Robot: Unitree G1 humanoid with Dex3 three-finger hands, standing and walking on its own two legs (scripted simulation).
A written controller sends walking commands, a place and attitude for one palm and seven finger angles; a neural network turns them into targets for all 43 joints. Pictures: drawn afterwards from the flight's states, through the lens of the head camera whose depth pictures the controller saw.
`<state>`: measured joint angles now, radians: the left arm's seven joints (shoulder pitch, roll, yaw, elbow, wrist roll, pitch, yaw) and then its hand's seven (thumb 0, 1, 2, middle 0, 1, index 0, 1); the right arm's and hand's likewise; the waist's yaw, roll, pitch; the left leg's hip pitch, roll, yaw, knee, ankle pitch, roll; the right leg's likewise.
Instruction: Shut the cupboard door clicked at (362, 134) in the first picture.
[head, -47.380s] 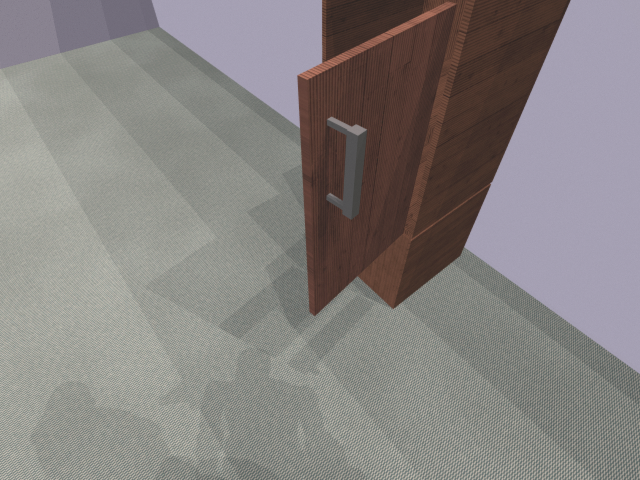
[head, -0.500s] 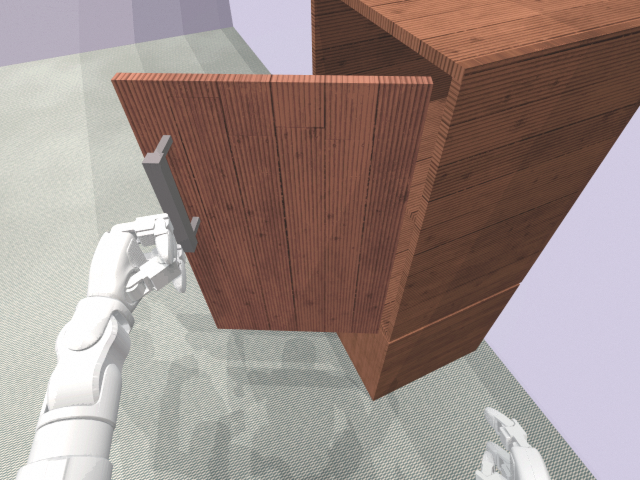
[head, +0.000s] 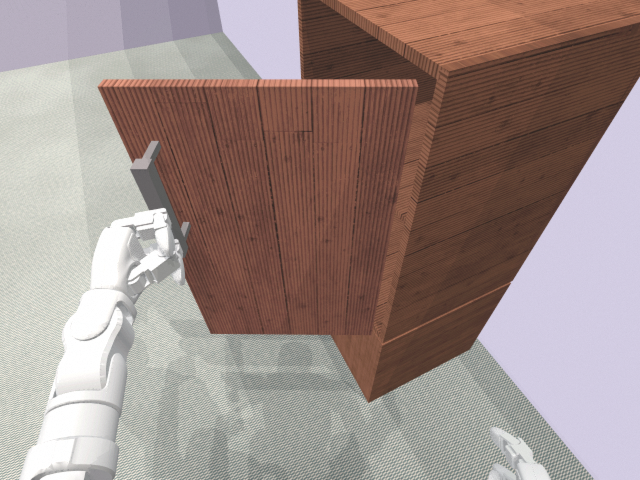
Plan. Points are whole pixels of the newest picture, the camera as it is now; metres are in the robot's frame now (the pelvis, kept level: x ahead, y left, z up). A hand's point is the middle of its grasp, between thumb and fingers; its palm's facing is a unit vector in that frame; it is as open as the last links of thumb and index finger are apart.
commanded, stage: bring the fist close to the handle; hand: left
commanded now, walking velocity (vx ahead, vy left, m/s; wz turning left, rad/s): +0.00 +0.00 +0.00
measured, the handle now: (167, 202) +0.45 +0.24 +0.11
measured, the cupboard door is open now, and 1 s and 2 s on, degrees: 63 51 39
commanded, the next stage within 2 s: push the door shut along its arc in 0.08 s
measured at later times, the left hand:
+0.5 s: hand (190, 228) +0.39 +0.18 +0.12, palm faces -0.04 -1.00 -0.03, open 3.1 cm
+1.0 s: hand (199, 200) +0.44 +0.18 +0.12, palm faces -0.17 -0.98 -0.01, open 3.1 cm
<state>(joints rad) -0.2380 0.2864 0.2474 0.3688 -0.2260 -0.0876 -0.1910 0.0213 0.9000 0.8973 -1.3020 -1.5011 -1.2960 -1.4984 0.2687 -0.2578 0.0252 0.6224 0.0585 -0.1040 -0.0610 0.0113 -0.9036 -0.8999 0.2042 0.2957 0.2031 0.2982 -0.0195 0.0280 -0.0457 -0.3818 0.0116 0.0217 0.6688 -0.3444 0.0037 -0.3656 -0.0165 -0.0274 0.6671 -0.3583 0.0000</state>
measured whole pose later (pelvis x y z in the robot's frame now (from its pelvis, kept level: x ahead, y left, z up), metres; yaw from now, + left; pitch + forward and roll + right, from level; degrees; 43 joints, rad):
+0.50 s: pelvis -0.01 -0.01 +0.00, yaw +1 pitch +5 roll +0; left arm -0.51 0.36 0.26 0.67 -0.23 -0.15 -0.30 0.02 0.90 0.90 -1.31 -1.50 -1.30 -1.50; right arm 0.26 -0.27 0.03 0.65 0.06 -0.08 -0.09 0.01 -0.90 -0.90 0.20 0.30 0.20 0.30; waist -0.05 0.03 -0.03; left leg -0.44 0.02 0.00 0.69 -0.33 -0.01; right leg -0.42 -0.01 -0.05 0.70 -0.36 -0.01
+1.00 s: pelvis -0.01 +0.01 -0.01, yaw +1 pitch +10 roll -1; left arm -0.81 0.46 0.26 1.02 -0.22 -0.23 -0.43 0.02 0.90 0.90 -1.31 -1.50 -1.30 -1.50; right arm 0.34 -0.29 0.02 0.67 0.06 -0.04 -0.07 0.01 -0.90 -0.90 0.20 0.30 0.20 0.30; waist -0.10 0.02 -0.05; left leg -0.59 0.01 0.00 0.77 -0.36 0.01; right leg -0.55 -0.02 -0.04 0.74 -0.36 0.00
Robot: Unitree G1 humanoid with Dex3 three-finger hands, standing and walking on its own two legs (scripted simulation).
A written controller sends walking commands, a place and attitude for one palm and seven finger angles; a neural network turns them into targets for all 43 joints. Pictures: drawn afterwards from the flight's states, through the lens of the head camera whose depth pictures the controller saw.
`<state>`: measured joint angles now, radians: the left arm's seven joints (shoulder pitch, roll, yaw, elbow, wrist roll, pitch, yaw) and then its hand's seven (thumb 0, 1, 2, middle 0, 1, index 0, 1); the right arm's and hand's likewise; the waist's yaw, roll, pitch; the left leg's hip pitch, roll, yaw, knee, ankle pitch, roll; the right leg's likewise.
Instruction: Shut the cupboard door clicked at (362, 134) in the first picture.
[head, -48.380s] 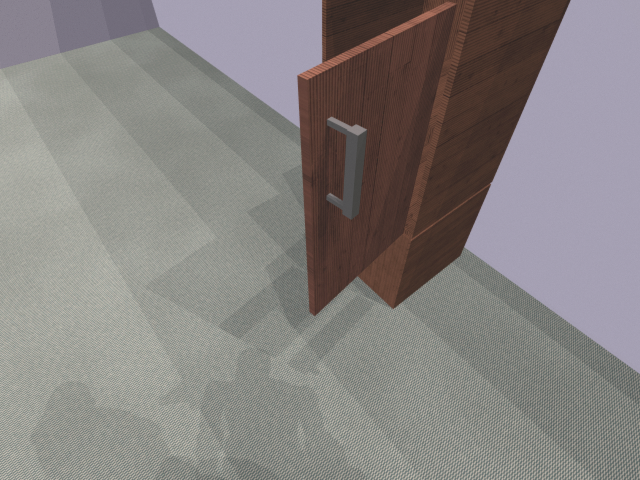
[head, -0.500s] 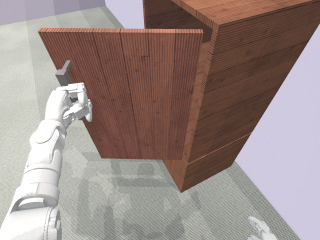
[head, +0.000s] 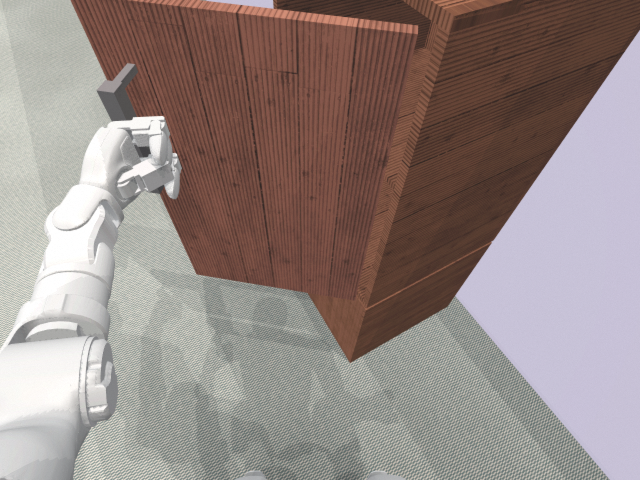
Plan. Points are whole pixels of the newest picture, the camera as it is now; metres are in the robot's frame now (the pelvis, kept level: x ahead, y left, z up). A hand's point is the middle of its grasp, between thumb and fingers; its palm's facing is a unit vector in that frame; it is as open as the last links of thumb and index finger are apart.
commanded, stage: push the door shut along its arc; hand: left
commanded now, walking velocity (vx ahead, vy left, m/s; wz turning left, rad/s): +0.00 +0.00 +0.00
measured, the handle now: (143, 133) +0.53 +0.22 +0.12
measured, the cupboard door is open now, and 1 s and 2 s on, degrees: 51 39 27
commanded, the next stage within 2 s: pull the fist back off the door in 1.06 s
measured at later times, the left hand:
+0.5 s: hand (216, 132) +0.52 +0.12 +0.13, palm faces -0.32 -0.95 +0.03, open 3.1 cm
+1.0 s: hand (231, 121) +0.54 +0.11 +0.13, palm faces -0.37 -0.93 +0.00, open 3.4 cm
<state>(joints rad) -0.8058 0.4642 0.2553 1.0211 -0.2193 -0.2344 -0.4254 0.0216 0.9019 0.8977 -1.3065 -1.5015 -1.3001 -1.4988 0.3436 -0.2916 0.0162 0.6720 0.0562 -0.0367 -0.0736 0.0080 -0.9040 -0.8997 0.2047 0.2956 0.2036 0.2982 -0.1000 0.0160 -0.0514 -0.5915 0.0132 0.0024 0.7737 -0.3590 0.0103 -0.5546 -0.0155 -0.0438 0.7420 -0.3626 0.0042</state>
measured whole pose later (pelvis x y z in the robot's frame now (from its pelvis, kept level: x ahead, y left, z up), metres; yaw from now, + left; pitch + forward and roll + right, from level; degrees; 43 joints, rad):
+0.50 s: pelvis +0.01 +0.01 -0.01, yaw -2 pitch +15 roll -1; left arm -1.02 0.52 0.32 1.21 -0.15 -0.23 -0.48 0.02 0.90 0.90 -1.30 -1.50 -1.30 -1.50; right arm 0.40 -0.29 0.02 0.68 0.03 -0.02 -0.05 0.01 -0.90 -0.90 0.21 0.30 0.21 0.30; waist -0.19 0.03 -0.08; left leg -0.71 0.03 0.03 0.84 -0.40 0.02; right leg -0.69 0.00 -0.01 0.80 -0.38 0.01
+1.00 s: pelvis +0.00 -0.01 -0.02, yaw +0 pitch +19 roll -2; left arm -1.26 0.59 0.21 1.32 -0.14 -0.18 -0.51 0.03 0.97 0.99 -1.30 -1.50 -1.30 -1.50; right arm 0.34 -0.31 0.02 0.73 0.01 -0.07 -0.07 0.00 -0.90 -0.90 0.21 0.30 0.21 0.30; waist -0.21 0.02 -0.05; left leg -0.85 0.04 -0.02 0.92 -0.40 0.00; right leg -0.80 0.01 -0.06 0.87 -0.40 -0.01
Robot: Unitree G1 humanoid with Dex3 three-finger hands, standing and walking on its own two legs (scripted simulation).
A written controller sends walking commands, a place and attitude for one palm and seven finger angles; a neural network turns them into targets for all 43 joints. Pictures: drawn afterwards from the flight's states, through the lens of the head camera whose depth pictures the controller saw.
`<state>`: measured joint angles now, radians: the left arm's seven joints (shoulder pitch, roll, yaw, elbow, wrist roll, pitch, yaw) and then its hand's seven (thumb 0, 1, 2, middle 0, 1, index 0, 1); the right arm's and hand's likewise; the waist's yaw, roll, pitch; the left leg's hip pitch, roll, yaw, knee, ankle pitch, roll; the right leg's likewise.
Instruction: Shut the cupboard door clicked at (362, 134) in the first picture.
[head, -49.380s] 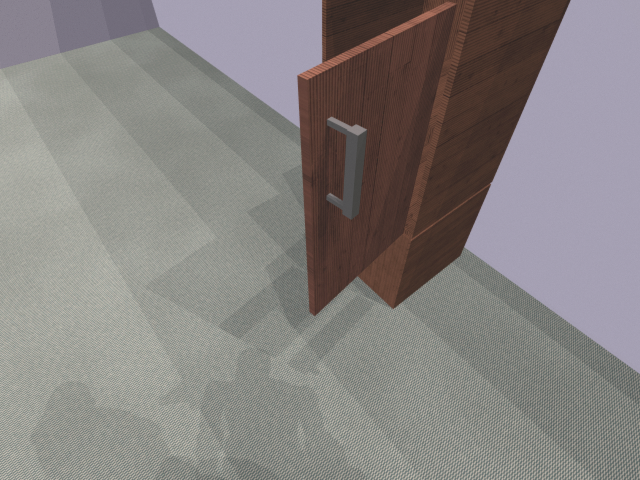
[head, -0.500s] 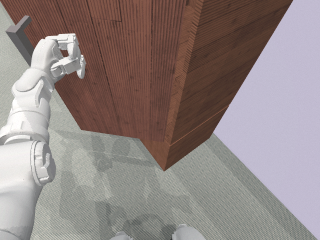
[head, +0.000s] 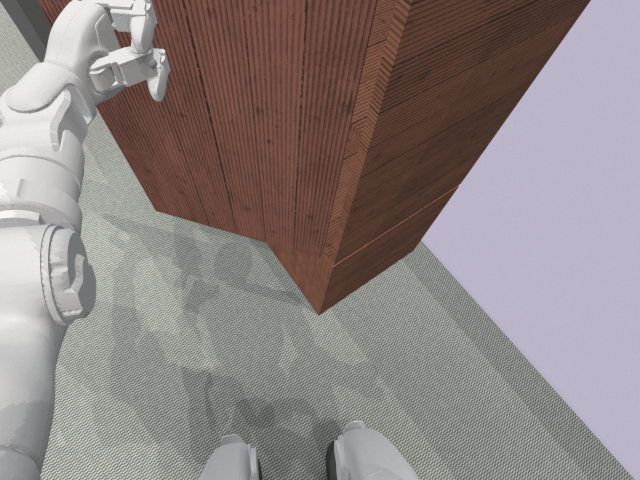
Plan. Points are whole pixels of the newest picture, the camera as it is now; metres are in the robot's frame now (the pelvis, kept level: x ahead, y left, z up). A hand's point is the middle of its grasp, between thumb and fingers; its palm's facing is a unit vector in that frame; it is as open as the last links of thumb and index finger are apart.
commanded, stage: push the door shut along its arc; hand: left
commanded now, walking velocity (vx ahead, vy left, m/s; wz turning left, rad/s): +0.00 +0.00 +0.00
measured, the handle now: (59, 37) +0.60 +0.22 +0.14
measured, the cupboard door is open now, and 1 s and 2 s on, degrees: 39 27 27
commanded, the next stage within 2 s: pull the fist back off the door in 0.06 s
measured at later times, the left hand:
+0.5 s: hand (192, 49) +0.59 +0.08 +0.14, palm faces +0.03 -1.00 -0.03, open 3.2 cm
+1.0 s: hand (179, 110) +0.48 +0.09 +0.15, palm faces +0.02 -1.00 -0.02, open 3.2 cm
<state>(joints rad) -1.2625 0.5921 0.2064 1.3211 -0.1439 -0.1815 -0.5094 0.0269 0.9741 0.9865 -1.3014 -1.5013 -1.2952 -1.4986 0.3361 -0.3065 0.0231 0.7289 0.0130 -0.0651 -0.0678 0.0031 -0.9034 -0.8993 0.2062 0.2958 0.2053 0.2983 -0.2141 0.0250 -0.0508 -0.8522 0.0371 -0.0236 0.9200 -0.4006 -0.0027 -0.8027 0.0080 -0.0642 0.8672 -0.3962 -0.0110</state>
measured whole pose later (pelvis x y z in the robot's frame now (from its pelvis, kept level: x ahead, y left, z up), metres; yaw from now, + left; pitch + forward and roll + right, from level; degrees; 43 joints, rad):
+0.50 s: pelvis +0.02 +0.00 +0.01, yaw -2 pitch +21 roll -2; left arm -1.15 0.41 0.36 1.23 0.02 -0.21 0.04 0.01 0.93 0.92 -1.30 -1.50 -1.29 -1.50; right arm 0.51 -0.23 0.02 0.70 -0.05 -0.02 0.06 0.00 -0.90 -0.90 0.21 0.30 0.20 0.30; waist -0.22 0.07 -0.11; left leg -0.83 0.05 0.01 0.87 -0.42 0.00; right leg -0.79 0.02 -0.03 0.82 -0.40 -0.01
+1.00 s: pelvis +0.02 -0.01 +0.03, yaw -1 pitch +10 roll -1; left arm -0.74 0.18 0.18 0.88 -0.08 -0.28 0.04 0.02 0.90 0.90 -1.30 -1.50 -1.30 -1.50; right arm 0.31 -0.26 -0.03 0.67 0.01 -0.05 0.01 0.00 -0.91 -0.90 0.20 0.30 0.20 0.30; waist -0.09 0.03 -0.09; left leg -0.55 0.04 0.00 0.75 -0.38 -0.01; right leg -0.52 0.01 -0.04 0.73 -0.38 -0.01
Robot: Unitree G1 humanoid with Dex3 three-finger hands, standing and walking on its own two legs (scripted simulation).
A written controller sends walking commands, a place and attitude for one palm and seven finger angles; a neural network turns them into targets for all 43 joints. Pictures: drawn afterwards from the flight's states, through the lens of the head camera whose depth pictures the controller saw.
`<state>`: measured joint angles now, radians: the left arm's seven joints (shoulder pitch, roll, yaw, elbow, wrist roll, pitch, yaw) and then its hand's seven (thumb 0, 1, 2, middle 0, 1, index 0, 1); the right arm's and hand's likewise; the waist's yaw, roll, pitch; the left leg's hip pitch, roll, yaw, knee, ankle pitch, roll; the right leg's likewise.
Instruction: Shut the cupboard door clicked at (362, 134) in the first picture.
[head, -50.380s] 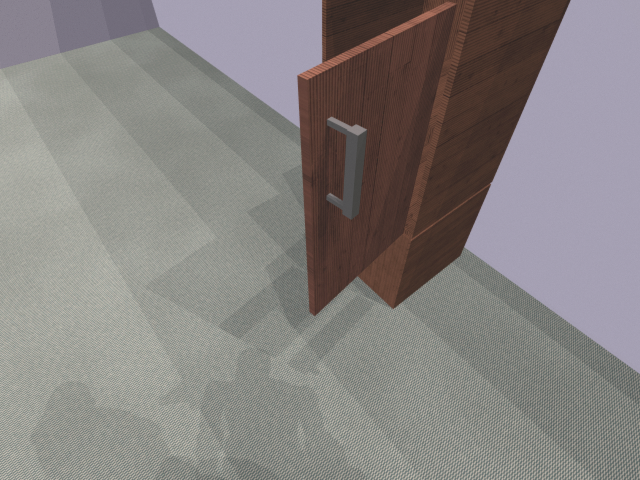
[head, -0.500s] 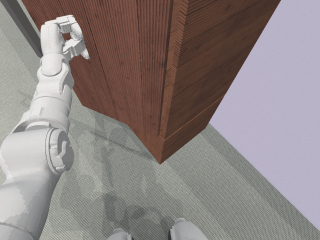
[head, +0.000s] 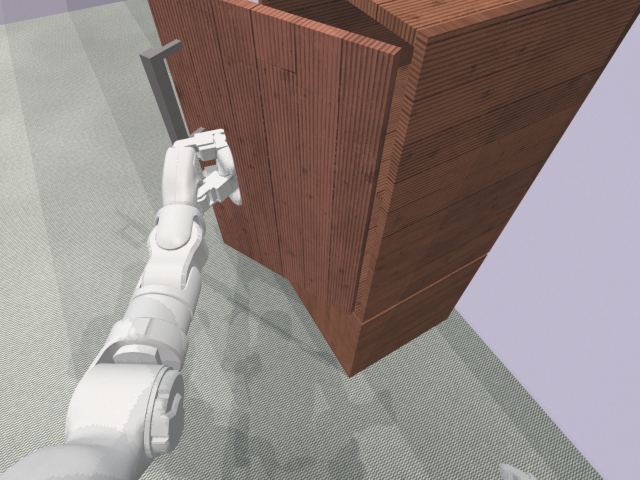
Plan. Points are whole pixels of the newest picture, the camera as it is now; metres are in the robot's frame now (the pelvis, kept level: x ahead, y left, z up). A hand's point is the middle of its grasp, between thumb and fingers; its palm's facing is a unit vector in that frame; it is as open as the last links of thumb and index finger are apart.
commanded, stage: pull the fist back off the door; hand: left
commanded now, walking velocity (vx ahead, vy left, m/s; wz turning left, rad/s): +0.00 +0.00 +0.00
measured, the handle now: (178, 100) +0.64 +0.20 +0.12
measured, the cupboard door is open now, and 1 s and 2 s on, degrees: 27 27 27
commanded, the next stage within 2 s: draw the hand back to the body in 0.04 s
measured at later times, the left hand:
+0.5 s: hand (176, 213) +0.39 +0.16 +0.14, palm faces +0.06 -1.00 +0.00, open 3.1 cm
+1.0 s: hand (55, 304) +0.27 +0.23 +0.16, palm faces +0.30 -0.92 -0.25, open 3.6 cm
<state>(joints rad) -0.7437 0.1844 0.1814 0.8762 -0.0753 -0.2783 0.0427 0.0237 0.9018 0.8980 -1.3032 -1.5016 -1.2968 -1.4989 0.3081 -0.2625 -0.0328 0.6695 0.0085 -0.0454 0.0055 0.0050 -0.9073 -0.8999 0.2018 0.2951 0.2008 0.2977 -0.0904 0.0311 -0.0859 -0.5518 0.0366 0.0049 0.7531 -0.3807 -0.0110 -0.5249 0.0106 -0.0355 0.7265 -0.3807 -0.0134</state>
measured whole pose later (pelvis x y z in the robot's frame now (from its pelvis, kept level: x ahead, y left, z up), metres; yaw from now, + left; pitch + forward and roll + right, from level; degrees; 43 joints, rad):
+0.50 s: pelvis -0.01 +0.00 +0.01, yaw -2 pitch +5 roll +0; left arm -0.43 0.24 0.25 0.60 -0.18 -0.18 -0.08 0.02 0.90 0.90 -1.30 -1.50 -1.30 -1.50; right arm 0.40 -0.26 -0.01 0.68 0.05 -0.02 -0.04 0.01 -0.91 -0.90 0.20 0.30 0.20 0.30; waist -0.06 0.05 -0.09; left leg -0.41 0.04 0.04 0.67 -0.34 -0.01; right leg -0.40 0.02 0.00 0.66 -0.34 -0.01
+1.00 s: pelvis +0.00 +0.01 +0.03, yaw +0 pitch -3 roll +0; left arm 0.10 0.28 0.17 -0.08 -0.07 -0.05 0.08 0.02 0.90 0.90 -0.93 -1.09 -0.93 -1.09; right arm 0.15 -0.22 0.05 0.59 0.03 -0.06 -0.08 0.01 -0.90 -0.90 0.20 0.30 0.20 0.30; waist 0.04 0.05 0.00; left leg -0.14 0.00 0.02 0.45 -0.25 0.01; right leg -0.12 -0.02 -0.03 0.44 -0.26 0.01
